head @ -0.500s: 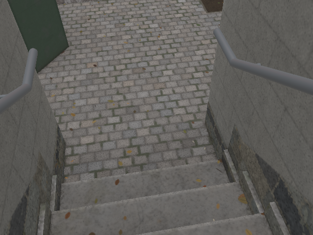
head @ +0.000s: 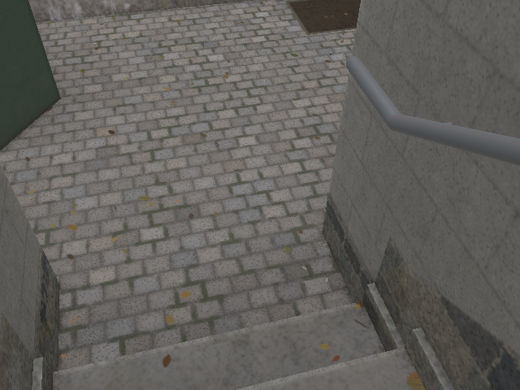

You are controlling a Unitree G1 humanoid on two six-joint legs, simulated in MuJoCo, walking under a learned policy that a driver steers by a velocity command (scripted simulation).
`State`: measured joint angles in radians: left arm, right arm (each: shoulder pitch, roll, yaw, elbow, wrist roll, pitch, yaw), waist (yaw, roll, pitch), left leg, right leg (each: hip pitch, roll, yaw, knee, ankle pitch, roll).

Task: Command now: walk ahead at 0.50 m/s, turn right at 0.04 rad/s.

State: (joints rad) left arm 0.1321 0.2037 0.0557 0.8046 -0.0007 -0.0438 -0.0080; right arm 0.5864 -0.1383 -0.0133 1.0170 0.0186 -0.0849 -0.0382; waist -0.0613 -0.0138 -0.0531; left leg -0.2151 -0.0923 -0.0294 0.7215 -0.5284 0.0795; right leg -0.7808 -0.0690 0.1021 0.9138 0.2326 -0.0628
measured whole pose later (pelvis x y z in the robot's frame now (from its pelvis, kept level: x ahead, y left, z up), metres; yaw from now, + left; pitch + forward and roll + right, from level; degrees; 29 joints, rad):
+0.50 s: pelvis +0.29 -0.06 -0.16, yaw +3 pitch +2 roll -1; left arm 0.48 0.17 0.02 1.04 0.02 -0.07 0.02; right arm 0.28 -0.24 -0.07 0.82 0.01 -0.03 -0.03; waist -0.02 0.07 -0.03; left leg -0.83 0.03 -0.18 1.17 0.02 0.02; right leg -0.27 0.04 -0.08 0.63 -0.40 -0.06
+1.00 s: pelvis +0.46 -0.01 -0.32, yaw +20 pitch +3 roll -3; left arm 0.08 0.20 0.02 0.63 0.00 0.06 0.12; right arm 0.29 -0.26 0.02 0.71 -0.02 0.05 -0.04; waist -0.02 0.01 0.05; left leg -0.46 -0.11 -0.17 0.61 -0.19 0.08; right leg -1.03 0.04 0.07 1.93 -0.30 0.13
